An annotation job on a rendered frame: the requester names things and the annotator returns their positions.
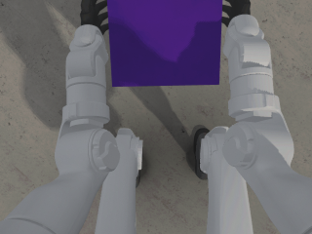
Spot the robot left upper arm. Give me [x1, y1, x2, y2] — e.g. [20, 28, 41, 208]
[0, 128, 121, 234]

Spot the right robot thigh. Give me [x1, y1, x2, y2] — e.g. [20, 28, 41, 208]
[200, 134, 254, 234]

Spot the carton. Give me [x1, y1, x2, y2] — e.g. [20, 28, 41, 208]
[107, 0, 223, 87]

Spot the robot left forearm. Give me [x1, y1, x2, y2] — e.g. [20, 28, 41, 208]
[55, 24, 110, 159]

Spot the left robot shin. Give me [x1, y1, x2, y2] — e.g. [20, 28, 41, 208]
[115, 128, 138, 176]

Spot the left robot hand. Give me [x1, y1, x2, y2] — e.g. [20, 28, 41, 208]
[80, 0, 109, 35]

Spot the robot right upper arm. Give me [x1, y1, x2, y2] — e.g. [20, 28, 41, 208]
[221, 121, 312, 234]

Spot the robot right forearm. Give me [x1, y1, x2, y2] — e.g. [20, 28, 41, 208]
[222, 14, 291, 134]

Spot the right robot hand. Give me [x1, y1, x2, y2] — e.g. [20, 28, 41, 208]
[221, 0, 251, 27]

